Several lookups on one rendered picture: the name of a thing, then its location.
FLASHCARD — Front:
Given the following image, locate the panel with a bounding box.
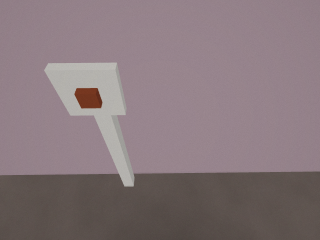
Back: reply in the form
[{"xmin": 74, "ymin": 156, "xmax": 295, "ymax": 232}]
[{"xmin": 44, "ymin": 62, "xmax": 135, "ymax": 187}]

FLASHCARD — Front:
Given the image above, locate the button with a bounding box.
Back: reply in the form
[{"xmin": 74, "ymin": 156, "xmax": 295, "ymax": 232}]
[{"xmin": 74, "ymin": 88, "xmax": 103, "ymax": 109}]

